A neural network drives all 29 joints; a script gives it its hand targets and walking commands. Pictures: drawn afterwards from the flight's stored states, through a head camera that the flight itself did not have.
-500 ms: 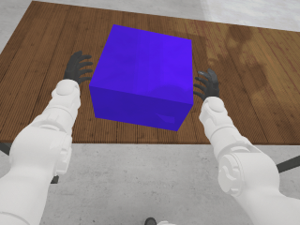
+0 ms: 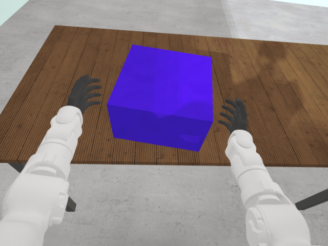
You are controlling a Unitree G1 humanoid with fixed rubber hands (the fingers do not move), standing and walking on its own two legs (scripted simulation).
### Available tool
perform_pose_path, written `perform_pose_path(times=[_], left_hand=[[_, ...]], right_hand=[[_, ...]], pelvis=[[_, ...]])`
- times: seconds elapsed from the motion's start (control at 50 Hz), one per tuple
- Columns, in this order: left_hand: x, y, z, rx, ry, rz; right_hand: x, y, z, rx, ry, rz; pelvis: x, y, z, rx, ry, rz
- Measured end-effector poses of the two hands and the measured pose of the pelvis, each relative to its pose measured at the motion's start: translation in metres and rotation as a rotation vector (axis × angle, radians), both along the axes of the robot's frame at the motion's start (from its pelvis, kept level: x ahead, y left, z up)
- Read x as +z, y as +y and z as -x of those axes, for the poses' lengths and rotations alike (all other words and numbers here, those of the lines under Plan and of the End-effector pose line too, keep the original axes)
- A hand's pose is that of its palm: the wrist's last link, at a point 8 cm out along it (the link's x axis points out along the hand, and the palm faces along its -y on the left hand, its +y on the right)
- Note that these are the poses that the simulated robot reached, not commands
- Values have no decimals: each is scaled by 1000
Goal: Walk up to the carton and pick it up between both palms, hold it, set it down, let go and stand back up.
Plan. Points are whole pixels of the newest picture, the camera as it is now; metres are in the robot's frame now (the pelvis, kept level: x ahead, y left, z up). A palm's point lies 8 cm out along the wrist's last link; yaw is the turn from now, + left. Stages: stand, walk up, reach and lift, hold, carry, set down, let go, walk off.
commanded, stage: set down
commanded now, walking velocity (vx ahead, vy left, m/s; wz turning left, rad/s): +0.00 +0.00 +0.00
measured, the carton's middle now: (164, 96) +0.53 -0.02 +0.02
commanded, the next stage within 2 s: none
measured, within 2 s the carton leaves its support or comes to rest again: neither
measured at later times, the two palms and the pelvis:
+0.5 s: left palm (55, 143) +0.35 +0.24 +0.05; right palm (234, 149) +0.32 -0.18 +0.06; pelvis -0.02 +0.00 +0.01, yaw +0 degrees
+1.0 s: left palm (56, 154) +0.33 +0.24 +0.04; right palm (242, 170) +0.28 -0.20 +0.03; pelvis +0.00 +0.00 +0.01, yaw -1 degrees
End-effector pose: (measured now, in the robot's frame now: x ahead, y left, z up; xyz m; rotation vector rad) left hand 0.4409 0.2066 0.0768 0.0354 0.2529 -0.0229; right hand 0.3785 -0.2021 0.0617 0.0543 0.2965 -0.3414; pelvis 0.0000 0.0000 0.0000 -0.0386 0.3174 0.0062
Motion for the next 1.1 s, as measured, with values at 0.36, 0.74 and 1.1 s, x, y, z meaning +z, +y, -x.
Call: perform_pose_path(times=[0.36,0.74,1.1], left_hand=[[-20,24,71,30,111,28],[1,21,88,4,-5,47],[-37,53,135,82,121,13]], right_hand=[[4,8,47,68,49,-14],[13,13,61,39,-11,-14],[-25,13,106,44,41,-23]], pelvis=[[7,4,22,-32,-201,-26],[8,-3,14,-6,-243,-20],[14,-4,-7,-32,-270,-16]])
